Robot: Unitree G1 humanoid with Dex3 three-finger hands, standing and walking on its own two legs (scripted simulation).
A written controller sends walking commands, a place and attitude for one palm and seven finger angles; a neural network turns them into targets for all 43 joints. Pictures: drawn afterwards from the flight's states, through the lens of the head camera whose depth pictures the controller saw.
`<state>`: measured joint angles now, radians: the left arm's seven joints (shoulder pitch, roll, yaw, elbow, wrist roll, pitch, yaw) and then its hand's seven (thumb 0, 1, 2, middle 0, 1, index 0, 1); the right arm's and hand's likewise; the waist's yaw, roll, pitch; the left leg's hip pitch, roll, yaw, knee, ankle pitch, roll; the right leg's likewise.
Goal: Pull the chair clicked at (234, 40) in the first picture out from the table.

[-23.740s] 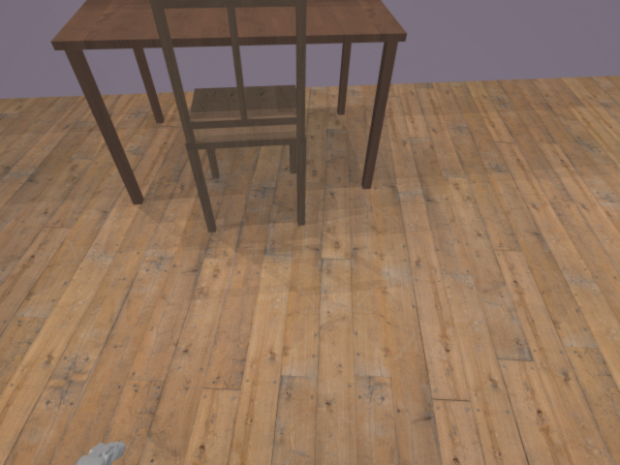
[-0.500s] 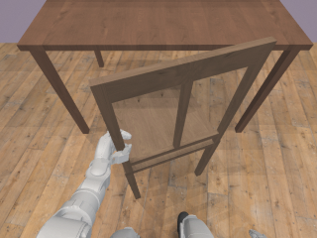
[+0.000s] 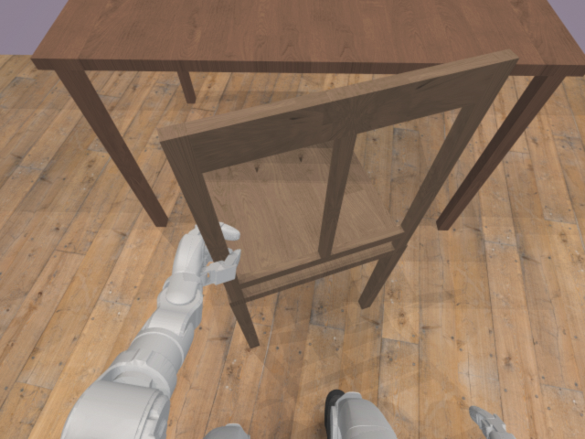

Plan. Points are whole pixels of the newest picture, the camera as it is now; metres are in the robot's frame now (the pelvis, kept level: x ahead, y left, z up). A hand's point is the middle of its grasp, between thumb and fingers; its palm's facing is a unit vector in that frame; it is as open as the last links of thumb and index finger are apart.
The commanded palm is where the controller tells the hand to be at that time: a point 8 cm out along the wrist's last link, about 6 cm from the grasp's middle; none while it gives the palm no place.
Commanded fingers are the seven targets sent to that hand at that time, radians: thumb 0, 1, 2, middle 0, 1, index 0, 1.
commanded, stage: step backward, pulling the chair out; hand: left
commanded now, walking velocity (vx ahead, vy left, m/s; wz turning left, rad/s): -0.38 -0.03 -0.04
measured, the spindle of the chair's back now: (332, 207) +0.45 -0.08 -0.03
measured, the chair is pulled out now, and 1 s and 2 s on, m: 0.18 0.28 0.53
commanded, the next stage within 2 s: stop walking, hand still on the chair in 1.52 s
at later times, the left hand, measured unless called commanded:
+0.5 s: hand (225, 296) +0.32 +0.10 -0.06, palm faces -0.12 -0.98 -0.18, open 5.6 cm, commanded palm +0.31 +0.15 -0.05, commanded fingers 0.00 0.90 0.90 -0.50 -1.45 -0.50 -1.45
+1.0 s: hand (225, 348) +0.24 +0.09 -0.05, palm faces -0.17 -0.97 -0.20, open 5.6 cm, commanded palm +0.23 +0.14 -0.05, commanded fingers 0.00 0.90 0.90 -0.50 -1.45 -0.50 -1.45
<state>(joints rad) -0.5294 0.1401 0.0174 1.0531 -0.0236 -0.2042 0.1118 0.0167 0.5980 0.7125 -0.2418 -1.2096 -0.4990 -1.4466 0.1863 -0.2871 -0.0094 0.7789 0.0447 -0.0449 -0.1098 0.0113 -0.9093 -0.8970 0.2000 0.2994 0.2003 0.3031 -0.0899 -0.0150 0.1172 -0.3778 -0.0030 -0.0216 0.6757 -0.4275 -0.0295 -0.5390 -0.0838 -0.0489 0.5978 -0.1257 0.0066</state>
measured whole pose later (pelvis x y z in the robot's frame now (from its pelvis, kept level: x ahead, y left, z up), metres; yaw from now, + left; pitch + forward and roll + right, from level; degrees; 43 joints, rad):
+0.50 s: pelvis -0.05 +0.01 +0.00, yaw -2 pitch +3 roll +1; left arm -0.50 0.15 -0.02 0.99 -0.02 -0.17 0.10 0.00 0.62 0.68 -0.19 -1.22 -0.50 -1.45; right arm 0.21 -0.24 0.00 0.73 0.03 -0.01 -0.11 0.01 -0.91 -0.90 0.20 0.30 0.20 0.30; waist -0.08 -0.03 0.13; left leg -0.36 0.01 0.04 0.64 -0.32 -0.01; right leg -0.53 -0.08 -0.03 0.66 -0.21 0.02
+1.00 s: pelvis -0.13 +0.02 +0.01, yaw -4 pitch +2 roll +1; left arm -0.52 0.16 -0.04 0.95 -0.01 -0.16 0.11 -0.01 0.64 0.70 -0.16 -1.18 -0.47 -1.43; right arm 0.16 -0.28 -0.03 0.71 0.03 0.01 -0.12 0.01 -0.91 -0.90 0.20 0.30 0.20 0.30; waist -0.08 -0.03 0.18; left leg -0.33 0.04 0.01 0.55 -0.27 -0.05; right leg -0.44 -0.07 -0.02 0.56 -0.14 0.03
